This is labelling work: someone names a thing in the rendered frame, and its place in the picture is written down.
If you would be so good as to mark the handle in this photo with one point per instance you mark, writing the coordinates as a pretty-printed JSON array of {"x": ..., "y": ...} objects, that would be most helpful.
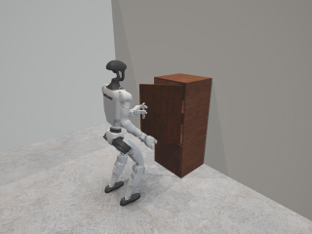
[{"x": 143, "y": 114}]

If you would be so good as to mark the left robot forearm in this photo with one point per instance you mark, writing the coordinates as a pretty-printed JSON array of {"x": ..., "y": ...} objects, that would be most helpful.
[{"x": 132, "y": 112}]

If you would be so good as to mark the left robot hand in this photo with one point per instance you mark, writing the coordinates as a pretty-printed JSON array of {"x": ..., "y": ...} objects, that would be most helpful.
[{"x": 138, "y": 111}]

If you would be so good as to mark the robot right thigh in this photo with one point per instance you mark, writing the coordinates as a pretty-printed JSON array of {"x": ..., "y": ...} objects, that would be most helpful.
[{"x": 127, "y": 146}]

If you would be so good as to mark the right robot hand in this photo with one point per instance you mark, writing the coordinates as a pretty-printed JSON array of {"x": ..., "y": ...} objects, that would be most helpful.
[{"x": 149, "y": 142}]

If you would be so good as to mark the cupboard door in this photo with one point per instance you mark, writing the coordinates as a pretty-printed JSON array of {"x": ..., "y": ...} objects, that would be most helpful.
[{"x": 164, "y": 109}]

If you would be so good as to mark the right robot forearm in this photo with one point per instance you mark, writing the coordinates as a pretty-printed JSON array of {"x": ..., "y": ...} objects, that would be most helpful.
[{"x": 131, "y": 129}]

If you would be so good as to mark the robot right shin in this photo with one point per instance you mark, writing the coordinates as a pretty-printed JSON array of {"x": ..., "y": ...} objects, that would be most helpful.
[{"x": 134, "y": 181}]

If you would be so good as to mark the robot left upper arm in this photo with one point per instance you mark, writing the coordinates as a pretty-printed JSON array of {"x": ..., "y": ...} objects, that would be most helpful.
[{"x": 102, "y": 89}]

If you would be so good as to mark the robot right upper arm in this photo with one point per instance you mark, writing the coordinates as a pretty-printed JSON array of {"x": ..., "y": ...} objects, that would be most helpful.
[{"x": 125, "y": 99}]

